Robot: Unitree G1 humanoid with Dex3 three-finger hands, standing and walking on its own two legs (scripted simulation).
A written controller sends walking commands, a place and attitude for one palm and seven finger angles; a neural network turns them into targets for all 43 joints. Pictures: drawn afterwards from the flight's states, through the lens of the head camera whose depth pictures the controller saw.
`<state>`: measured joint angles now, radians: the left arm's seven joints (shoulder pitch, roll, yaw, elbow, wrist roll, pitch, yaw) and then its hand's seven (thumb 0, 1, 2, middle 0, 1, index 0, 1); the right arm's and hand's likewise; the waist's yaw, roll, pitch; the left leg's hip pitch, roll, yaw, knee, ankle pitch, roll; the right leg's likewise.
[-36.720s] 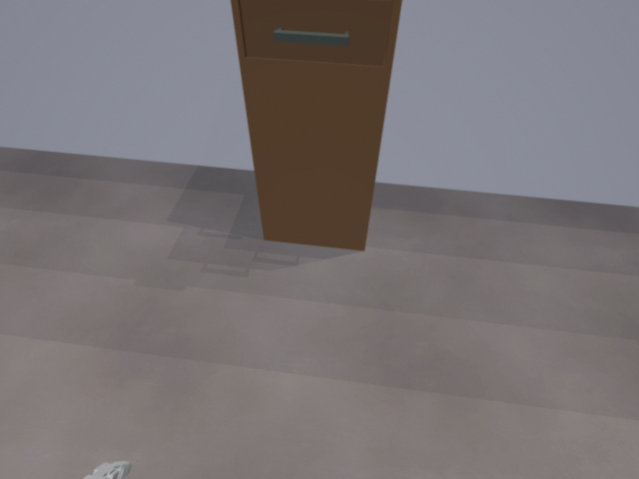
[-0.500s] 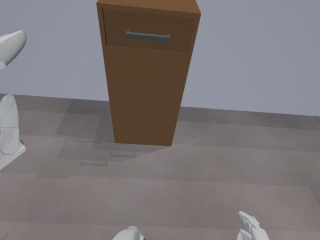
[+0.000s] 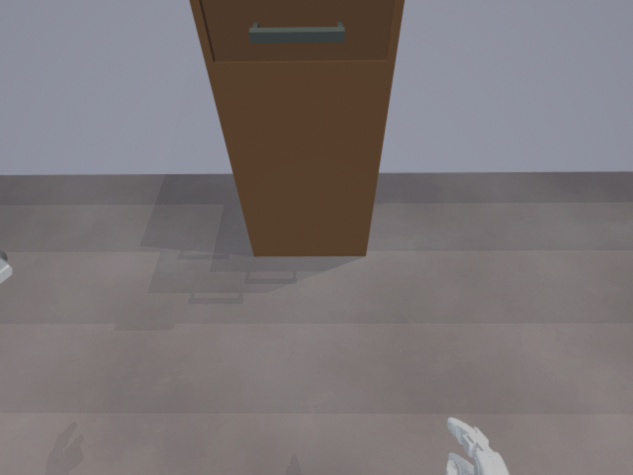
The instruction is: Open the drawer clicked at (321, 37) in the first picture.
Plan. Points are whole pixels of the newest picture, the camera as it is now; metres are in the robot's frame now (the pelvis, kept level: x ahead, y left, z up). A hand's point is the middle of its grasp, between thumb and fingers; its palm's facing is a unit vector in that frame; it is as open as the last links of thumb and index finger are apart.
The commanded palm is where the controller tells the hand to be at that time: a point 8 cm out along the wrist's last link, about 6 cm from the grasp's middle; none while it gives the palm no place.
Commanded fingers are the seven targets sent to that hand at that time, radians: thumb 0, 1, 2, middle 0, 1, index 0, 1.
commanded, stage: stop stepping back and stand still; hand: left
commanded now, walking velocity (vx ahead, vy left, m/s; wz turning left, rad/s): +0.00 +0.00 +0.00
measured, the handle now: (297, 30) +0.91 +0.10 +0.11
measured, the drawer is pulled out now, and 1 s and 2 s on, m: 0.00 0.00 0.00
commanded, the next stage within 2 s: let the arm hang, fingers relaxed in 0.56 s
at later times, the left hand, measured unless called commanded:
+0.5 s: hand out of the picture +0.22 +0.22 +0.32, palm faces +0.59 -0.68 -0.44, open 7.4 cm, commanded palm +0.17 +0.27 +0.30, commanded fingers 0.00 0.90 0.90 -0.20 -0.30 -0.20 -0.30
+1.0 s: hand out of the picture +0.05 +0.21 -0.18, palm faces +0.04 -0.99 -0.17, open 6.9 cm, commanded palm none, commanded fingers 0.00 0.90 0.90 -0.20 -0.30 -0.20 -0.30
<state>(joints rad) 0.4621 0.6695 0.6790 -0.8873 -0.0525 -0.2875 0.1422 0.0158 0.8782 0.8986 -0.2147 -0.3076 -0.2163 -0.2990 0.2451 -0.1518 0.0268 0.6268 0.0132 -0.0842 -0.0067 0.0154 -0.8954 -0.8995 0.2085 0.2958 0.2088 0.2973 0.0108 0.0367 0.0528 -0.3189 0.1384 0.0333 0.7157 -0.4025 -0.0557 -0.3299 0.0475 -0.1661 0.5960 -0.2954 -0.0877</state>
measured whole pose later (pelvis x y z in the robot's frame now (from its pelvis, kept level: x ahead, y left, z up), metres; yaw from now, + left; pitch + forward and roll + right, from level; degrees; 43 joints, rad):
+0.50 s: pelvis +0.04 -0.01 +0.01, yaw +0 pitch -1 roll -1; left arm 0.34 0.54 0.62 -0.75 -0.05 -0.29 0.18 0.01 0.88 0.90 -0.22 -0.31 -0.22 -0.30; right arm 0.18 -0.23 -0.02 0.60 0.03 -0.08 -0.05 0.02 -0.90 -0.90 0.20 0.29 0.20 0.30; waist 0.03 0.03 0.03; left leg -0.30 0.05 0.03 0.55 -0.23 -0.02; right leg -0.17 0.07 -0.16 0.48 -0.30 -0.10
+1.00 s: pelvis +0.03 +0.03 +0.01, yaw +1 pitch -1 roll -1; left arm 0.29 0.20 0.03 0.94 0.01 0.06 0.03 -0.01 1.02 0.90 -0.21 -0.30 -0.21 -0.30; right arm 0.25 -0.21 0.03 0.94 -0.02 0.03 -0.01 0.01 -0.90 -0.90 0.20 0.29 0.20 0.30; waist -0.01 -0.06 0.11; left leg -0.33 -0.02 -0.01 0.59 -0.25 0.02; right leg -0.22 0.01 -0.14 0.56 -0.33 -0.05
